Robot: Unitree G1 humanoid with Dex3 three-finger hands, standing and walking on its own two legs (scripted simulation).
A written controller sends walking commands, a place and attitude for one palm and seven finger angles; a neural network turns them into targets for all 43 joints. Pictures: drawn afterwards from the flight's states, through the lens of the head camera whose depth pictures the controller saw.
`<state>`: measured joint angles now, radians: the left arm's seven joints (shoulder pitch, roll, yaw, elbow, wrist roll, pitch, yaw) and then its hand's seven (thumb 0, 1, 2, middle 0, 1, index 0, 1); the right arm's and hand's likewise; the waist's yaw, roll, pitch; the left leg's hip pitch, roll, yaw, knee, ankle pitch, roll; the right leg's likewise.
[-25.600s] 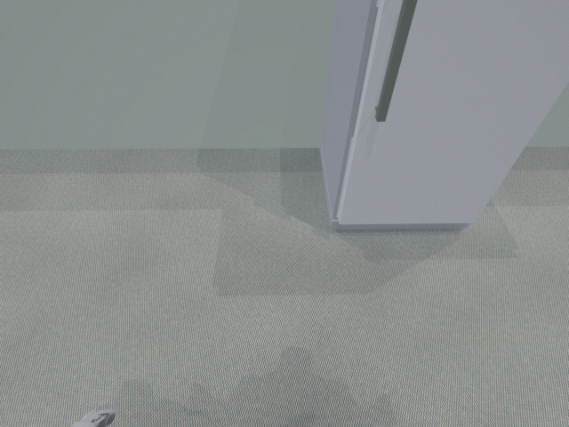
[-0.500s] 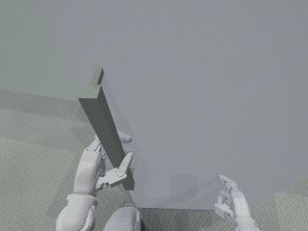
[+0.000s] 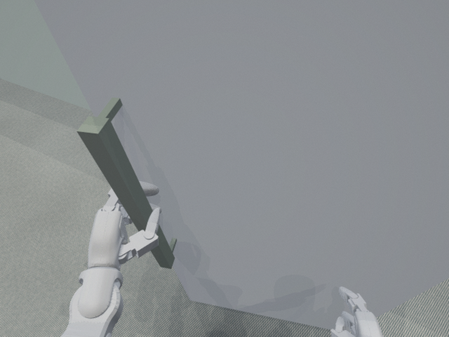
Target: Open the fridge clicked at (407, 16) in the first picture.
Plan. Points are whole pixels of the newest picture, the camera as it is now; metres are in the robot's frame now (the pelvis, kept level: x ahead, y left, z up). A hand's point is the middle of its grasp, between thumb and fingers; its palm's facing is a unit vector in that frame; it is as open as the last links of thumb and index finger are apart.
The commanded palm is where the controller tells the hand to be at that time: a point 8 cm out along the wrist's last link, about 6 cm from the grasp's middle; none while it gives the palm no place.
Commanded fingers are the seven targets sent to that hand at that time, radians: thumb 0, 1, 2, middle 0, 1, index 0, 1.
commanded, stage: walk backward, drawing the door open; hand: left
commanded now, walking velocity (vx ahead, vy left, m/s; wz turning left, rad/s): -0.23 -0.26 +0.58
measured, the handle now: (148, 206) +0.31 +0.14 +0.09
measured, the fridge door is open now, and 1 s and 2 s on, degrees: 16 55 80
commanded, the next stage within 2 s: stop walking and hold the door back in 1.56 s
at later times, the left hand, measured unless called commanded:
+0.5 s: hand out of the picture +0.07 +0.09 +0.09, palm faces +0.45 -0.86 -0.24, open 6.3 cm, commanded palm +0.02 +0.13 +0.09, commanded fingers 0.00 0.90 0.90 -0.45 -1.40 -0.45 -1.40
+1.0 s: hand out of the picture -0.08 +0.01 +0.09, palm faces +0.74 -0.61 -0.29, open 6.3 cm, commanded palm -0.14 +0.02 +0.09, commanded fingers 0.00 0.90 0.90 -0.45 -1.40 -0.45 -1.40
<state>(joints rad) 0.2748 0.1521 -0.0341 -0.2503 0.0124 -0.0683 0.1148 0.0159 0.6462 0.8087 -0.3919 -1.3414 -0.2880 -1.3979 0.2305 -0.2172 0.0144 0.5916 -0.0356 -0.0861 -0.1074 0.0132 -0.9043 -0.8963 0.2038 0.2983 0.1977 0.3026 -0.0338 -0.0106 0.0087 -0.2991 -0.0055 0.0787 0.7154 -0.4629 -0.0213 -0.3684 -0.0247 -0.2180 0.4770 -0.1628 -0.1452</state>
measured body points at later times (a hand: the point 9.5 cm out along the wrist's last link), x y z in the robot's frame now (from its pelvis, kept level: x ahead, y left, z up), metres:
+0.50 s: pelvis -0.11 -0.14 +0.00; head -0.10 -0.14 +0.44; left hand +0.04 +0.14 +0.11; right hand +0.11 -0.31 -0.10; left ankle -0.16 -0.06 -0.70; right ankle +0.04 -0.18 -0.74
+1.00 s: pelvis -0.15 -0.28 +0.00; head -0.12 -0.26 +0.45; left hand -0.12 +0.04 +0.11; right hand +0.09 -0.38 -0.11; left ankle -0.22 -0.17 -0.65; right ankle -0.05 -0.35 -0.74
